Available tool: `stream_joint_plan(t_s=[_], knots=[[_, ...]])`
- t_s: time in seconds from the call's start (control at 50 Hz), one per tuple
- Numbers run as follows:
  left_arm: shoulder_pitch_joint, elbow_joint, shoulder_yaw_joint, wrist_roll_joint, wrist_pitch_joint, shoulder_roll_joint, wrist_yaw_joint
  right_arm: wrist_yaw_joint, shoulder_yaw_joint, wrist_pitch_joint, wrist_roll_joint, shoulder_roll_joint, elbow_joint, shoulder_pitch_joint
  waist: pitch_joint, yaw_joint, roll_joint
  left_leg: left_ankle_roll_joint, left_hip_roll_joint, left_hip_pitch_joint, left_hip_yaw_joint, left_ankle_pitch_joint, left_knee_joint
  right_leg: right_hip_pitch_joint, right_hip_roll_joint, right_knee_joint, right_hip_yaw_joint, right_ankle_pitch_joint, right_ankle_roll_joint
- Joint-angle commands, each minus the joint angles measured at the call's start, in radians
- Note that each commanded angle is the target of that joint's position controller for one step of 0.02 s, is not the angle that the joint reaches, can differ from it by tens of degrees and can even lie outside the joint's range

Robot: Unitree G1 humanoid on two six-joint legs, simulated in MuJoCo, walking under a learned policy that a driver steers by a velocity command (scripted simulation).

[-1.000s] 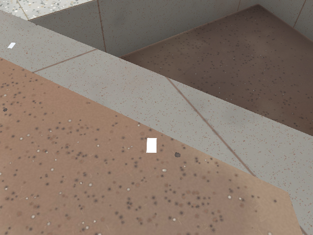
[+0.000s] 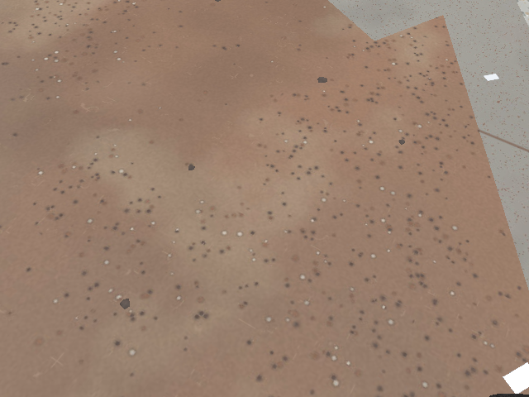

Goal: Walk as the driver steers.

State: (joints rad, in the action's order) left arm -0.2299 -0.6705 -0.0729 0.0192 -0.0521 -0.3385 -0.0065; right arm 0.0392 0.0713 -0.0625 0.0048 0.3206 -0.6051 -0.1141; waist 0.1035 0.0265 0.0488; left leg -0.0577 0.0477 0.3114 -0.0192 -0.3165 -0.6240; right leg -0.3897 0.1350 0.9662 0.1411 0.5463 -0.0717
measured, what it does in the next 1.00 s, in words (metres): steps on the spot: right foot, then left foot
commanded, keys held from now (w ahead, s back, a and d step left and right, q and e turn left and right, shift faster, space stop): q+shift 0.06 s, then shift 0.40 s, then e+shift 0.54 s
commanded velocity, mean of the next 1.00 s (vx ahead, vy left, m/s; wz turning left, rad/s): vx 0.00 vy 0.00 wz -0.03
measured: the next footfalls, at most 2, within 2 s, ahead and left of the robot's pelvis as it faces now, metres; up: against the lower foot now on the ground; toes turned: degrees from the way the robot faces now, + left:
right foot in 0.42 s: +0.11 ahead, -0.10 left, +0.00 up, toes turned +13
left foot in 0.84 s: +0.07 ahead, +0.10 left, +0.00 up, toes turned -6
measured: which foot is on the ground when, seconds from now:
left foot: down 0.00-0.42, up 0.44-0.82, down 0.84-1.00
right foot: up 0.00-0.40, down 0.42-0.84, up 0.86-1.00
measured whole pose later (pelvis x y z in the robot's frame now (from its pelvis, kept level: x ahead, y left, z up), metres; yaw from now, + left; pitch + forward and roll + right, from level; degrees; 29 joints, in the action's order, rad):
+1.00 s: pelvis +0.03 +0.02 +0.02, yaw -9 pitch +1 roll -1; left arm -0.22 -0.73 -0.11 0.02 -0.08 -0.36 -0.04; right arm -0.05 0.01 -0.02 0.03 0.28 -0.70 -0.18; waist 0.07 0.02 0.06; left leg -0.05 0.02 0.18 -0.05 -0.23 -0.39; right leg -0.52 -0.05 1.10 -0.05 0.39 -0.05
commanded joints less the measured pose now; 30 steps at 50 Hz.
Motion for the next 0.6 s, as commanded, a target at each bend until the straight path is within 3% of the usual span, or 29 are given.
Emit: stream_joint_plan(t_s=[0.02,0.04,0.08,0.14,0.26,0.34,0.38,0.4,0.42,0.44,0.46,0.48,0.5,0.52,0.54,0.56,0.6], knots=[[0.072,0.121,-0.012,-0.001,0.013,-0.080,0.011,-0.034,0.065,0.005,-0.001,0.204,0.029,-0.097,-0.125,-0.065,-0.163,-0.197,-0.271,-0.269,0.371,0.499,0.266,-0.300,-0.020,0.180,-0.158,-0.061,-0.015],[0.067,0.116,-0.018,0.007,0.015,-0.095,0.014,-0.040,0.055,0.003,-0.005,0.181,0.040,-0.038,-0.102,-0.037,-0.184,-0.162,-0.213,-0.217,0.341,0.450,0.275,-0.271,-0.024,0.145,-0.157,-0.124,-0.013],[0.003,0.075,-0.021,0.017,0.007,-0.106,0.011,-0.036,0.044,0.007,-0.001,0.162,0.043,-0.020,-0.143,-0.016,-0.170,-0.155,-0.178,-0.184,0.312,0.525,0.263,-0.204,-0.057,0.150,-0.147,-0.177,-0.011],[-0.005,0.059,-0.010,0.004,0.000,-0.078,0.009,-0.029,0.039,0.022,0.004,0.164,0.013,-0.072,-0.167,-0.030,-0.152,-0.159,-0.176,-0.192,0.327,0.550,0.258,-0.181,-0.077,0.077,-0.144,-0.182,0.002],[0.051,0.065,0.001,-0.004,-0.001,-0.060,0.012,-0.030,0.025,0.027,0.019,0.156,-0.026,-0.120,-0.146,-0.063,-0.173,-0.168,-0.196,-0.184,0.400,0.492,0.248,-0.121,-0.106,-0.086,-0.154,-0.168,0.041],[0.040,0.061,0.007,-0.017,0.005,-0.052,0.020,-0.031,0.016,0.027,0.023,0.147,-0.044,-0.100,-0.139,-0.050,-0.176,-0.152,-0.195,-0.141,0.432,0.580,0.208,0.019,-0.139,-0.226,-0.144,-0.130,0.070],[-0.002,0.049,0.012,-0.018,0.011,-0.037,0.027,-0.036,0.010,0.026,0.012,0.137,-0.054,-0.075,-0.136,-0.016,-0.163,-0.119,-0.176,-0.118,0.451,0.560,0.180,0.128,-0.150,-0.398,-0.140,-0.198,0.086],[-0.039,0.036,0.017,-0.009,0.021,-0.022,0.032,-0.043,0.001,0.028,0.000,0.121,-0.056,-0.052,-0.136,0.017,-0.140,-0.078,-0.147,-0.072,0.448,0.458,0.160,0.234,-0.138,-0.568,-0.149,-0.330,0.096],[-0.035,0.040,0.018,0.009,0.034,-0.051,0.041,-0.046,-0.015,0.034,-0.001,0.070,-0.056,-0.074,-0.150,0.001,-0.045,-0.020,-0.096,-0.012,0.408,0.284,0.107,0.321,-0.017,-0.664,-0.274,-0.381,0.112],[0.024,0.067,0.007,0.011,0.041,-0.145,0.040,-0.045,-0.024,0.039,0.000,0.026,-0.060,-0.160,-0.153,-0.064,0.151,0.025,0.056,0.073,0.255,-0.040,-0.007,0.362,0.186,-0.690,-0.499,-0.599,0.188],[-0.010,0.046,0.005,-0.001,0.038,-0.135,0.029,-0.050,-0.006,0.026,0.012,0.100,-0.075,-0.122,-0.155,-0.010,0.166,0.034,0.080,0.034,0.170,-0.245,-0.105,0.255,0.249,-0.681,-0.554,-0.663,0.307],[-0.006,0.035,0.031,-0.003,0.046,-0.059,0.019,-0.049,-0.005,0.020,0.016,0.096,-0.087,-0.105,-0.127,-0.017,0.099,0.041,0.050,-0.006,0.193,-0.230,-0.134,0.202,0.208,-0.703,-0.527,-0.621,0.317],[0.045,0.028,0.050,-0.005,0.051,-0.013,0.014,-0.043,-0.017,0.018,0.014,0.057,-0.108,-0.111,-0.103,-0.046,0.089,0.052,0.016,-0.046,0.173,-0.169,-0.083,0.166,0.141,-0.712,-0.463,-0.543,0.279],[0.075,0.024,0.047,-0.002,0.050,-0.028,0.012,-0.039,-0.023,0.019,0.014,0.044,-0.115,-0.106,-0.080,-0.056,0.132,0.060,0.009,-0.054,0.128,-0.116,-0.028,0.168,0.072,-0.695,-0.418,-0.537,0.236],[0.065,0.018,0.025,-0.006,0.046,-0.085,0.011,-0.039,-0.019,0.021,0.016,0.059,-0.112,-0.087,-0.069,-0.043,0.171,0.067,0.025,-0.026,0.092,-0.096,-0.013,0.205,0.034,-0.657,-0.414,-0.598,0.223],[0.027,0.010,0.006,-0.009,0.040,-0.128,0.008,-0.042,-0.016,0.023,0.016,0.075,-0.116,-0.083,-0.086,-0.026,0.159,0.075,0.047,0.017,0.066,-0.124,-0.034,0.262,0.027,-0.627,-0.434,-0.673,0.232],[-0.043,-0.003,-0.020,-0.020,0.033,-0.164,0.000,-0.049,-0.015,0.025,0.012,0.078,-0.106,-0.062,-0.122,-0.002,0.105,0.090,0.048,0.108,0.069,-0.162,-0.111,0.352,0.061,-0.602,-0.507,-0.755,0.270]])
Keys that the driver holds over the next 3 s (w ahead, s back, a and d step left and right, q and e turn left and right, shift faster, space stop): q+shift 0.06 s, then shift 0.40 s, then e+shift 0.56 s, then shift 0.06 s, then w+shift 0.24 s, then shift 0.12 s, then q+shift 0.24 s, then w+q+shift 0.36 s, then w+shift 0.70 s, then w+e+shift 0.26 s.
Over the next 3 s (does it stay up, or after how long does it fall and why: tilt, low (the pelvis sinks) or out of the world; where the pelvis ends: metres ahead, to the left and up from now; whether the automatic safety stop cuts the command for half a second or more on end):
stays up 1.09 -0.04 0.00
